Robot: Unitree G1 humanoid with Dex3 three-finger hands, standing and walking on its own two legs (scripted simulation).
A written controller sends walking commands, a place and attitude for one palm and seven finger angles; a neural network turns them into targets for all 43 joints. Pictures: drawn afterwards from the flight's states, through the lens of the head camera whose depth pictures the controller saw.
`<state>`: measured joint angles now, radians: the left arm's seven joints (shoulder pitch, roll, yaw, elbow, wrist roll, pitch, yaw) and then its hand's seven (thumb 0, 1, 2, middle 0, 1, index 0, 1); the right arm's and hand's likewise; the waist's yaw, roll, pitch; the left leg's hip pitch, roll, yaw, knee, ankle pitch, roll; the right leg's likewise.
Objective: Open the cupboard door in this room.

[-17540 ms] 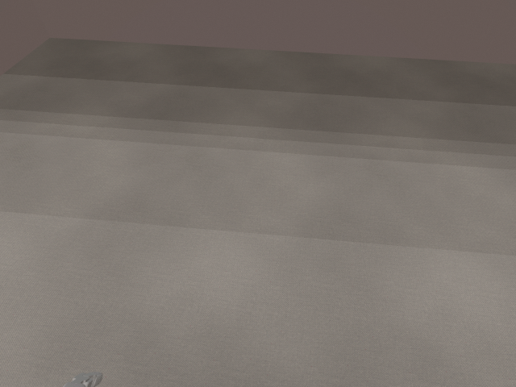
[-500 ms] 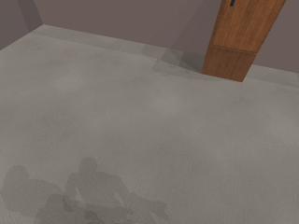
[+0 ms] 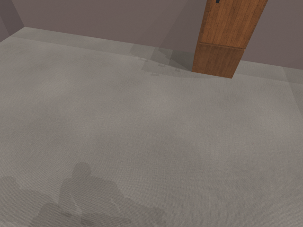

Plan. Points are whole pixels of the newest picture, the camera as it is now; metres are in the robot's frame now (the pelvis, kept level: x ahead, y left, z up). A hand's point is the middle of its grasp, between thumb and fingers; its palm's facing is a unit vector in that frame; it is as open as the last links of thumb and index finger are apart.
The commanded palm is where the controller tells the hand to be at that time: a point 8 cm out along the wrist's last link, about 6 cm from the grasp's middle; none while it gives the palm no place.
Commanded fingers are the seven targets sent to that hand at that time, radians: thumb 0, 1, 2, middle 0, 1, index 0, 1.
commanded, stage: stand and wait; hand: left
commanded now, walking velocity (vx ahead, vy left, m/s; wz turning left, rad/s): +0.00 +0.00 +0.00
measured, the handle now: out of the picture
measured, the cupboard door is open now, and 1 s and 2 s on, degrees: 0 0 0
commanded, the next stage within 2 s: turn or walk to find it in 0.88 s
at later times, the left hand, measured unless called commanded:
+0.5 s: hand out of the picture +0.08 +0.26 -0.15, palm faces -0.01 -0.94 -0.33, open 7.4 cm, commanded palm none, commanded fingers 0.00 0.90 0.90 -0.20 -0.30 -0.20 -0.30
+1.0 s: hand out of the picture +0.06 +0.25 -0.16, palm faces +0.00 -0.95 -0.32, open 7.4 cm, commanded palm none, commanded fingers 0.00 0.90 0.90 -0.20 -0.30 -0.20 -0.30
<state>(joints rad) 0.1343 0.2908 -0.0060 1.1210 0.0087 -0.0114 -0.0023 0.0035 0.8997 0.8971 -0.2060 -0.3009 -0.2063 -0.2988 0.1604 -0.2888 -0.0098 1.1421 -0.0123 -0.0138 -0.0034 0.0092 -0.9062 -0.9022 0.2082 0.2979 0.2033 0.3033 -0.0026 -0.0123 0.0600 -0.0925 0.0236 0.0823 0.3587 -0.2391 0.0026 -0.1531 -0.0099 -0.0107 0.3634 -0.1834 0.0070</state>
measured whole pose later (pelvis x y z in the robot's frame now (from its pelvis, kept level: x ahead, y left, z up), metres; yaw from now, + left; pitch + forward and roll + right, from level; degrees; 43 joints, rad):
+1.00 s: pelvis +0.02 +0.01 +0.00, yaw +0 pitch -2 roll +0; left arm 0.15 0.34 -0.01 1.14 0.00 0.00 0.01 0.00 0.90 0.90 -0.20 -0.30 -0.20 -0.30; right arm 0.12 -0.33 0.00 1.12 -0.02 -0.01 -0.01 0.01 -0.91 -0.90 0.21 0.30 0.20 0.30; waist 0.01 -0.01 0.04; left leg -0.04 0.01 0.08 0.30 -0.23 0.01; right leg -0.10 -0.02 -0.02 0.32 -0.19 0.02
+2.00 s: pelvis +0.29 -0.02 -0.01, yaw -11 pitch -1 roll +1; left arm 0.16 0.20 0.03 1.06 0.02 -0.01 0.02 0.00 0.91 0.90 -0.20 -0.30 -0.20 -0.30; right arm 0.19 -0.18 -0.03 1.10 -0.02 -0.02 -0.02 -0.01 -0.94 -0.90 0.21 0.30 0.20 0.30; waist 0.00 -0.03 0.04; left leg -0.23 0.01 0.17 0.46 -0.22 0.05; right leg -0.29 -0.09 -0.06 0.61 -0.33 0.03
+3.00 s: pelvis +0.56 -0.10 -0.03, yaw -13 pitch -1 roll +0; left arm 0.08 0.18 0.04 1.02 0.02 -0.06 0.01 0.00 0.91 0.90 -0.20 -0.30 -0.20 -0.30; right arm 0.46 -0.08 -0.03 1.21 -0.01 -0.02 -0.02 0.01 -0.91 -0.90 0.21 0.30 0.20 0.30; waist -0.03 0.02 0.13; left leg -0.01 0.08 0.17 0.71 -0.54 -0.02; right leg -0.42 -0.02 -0.17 0.62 -0.15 -0.07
